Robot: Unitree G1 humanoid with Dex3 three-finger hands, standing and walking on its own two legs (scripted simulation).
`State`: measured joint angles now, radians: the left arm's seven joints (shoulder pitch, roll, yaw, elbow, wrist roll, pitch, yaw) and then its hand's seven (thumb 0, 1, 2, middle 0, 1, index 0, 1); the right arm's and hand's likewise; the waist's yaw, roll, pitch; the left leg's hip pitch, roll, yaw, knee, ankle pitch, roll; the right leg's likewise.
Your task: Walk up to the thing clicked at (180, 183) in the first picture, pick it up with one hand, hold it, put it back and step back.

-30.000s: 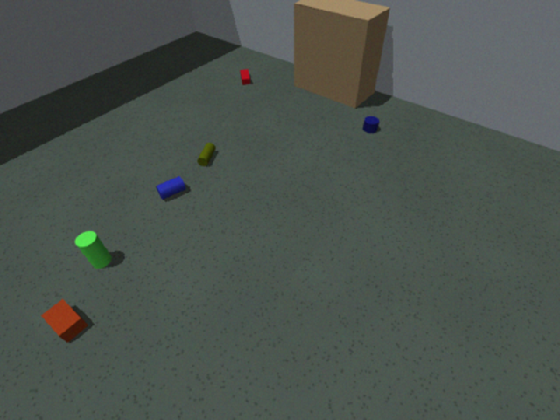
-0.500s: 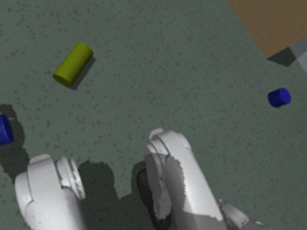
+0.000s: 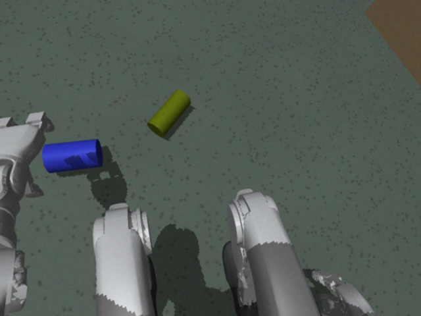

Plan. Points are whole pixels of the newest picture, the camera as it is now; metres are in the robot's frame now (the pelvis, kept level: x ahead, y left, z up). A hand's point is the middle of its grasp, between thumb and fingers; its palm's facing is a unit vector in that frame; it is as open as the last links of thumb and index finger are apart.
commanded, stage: withdraw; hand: left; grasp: from above
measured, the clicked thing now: (74, 155) +0.50 +0.32 -0.33
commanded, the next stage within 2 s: home in 0.24 s
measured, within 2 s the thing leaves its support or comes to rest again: rests again in 0.60 s
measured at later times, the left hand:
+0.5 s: hand (38, 153) +0.45 +0.33 -0.16, palm faces -0.29 -0.05 -0.96, open 13.2 cm
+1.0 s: hand out of the picture +0.30 +0.27 +0.05, palm faces -0.16 -0.74 -0.66, open 7.6 cm
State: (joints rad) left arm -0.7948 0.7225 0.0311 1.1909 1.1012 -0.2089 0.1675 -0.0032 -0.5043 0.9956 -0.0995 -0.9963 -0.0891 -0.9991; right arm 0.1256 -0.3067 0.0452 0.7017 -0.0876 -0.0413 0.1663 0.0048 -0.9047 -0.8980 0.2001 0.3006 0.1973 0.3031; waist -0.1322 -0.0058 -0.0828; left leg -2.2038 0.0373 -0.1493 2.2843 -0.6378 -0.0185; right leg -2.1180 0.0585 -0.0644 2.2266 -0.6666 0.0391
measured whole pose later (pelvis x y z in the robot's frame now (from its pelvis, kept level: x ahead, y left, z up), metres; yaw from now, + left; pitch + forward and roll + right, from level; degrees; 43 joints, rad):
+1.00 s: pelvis +0.01 +0.00 +0.15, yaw +4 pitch +29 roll -5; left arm -0.11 0.43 0.06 0.36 0.43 0.10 0.05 0.00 0.82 0.91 -0.22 -0.33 -0.21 -0.33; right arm 0.08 -0.28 -0.04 0.60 0.02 -0.05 0.02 0.01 -0.90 -0.90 0.20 0.30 0.20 0.30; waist -0.04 0.01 -0.20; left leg -1.70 0.04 -0.09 1.81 -0.61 -0.02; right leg -1.63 0.02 -0.04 1.76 -0.64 0.02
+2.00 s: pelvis +0.09 +0.01 +0.35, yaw +9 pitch +10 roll -3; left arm 0.50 0.22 0.03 -0.13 -0.05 0.45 0.02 0.01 0.91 0.90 -0.21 -0.30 -0.20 -0.30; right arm 0.28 -0.22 0.04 0.52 0.01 -0.25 -0.18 0.02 -0.90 -0.90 0.20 0.30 0.20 0.30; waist -0.04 0.04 -0.16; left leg -0.71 0.03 -0.07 1.00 -0.46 -0.02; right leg -0.63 0.00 -0.05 0.94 -0.49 0.01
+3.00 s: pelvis +0.09 +0.01 +0.35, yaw +9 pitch +10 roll -3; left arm 0.51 0.24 0.03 -0.14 -0.06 0.45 0.02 0.01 0.91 0.90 -0.21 -0.30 -0.20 -0.30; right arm 0.30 -0.22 0.04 0.54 0.01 -0.25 -0.18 0.02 -0.90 -0.90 0.20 0.30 0.20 0.30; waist -0.04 0.04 -0.16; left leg -0.72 0.03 -0.06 1.01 -0.46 -0.02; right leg -0.64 0.00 -0.04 0.95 -0.48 0.02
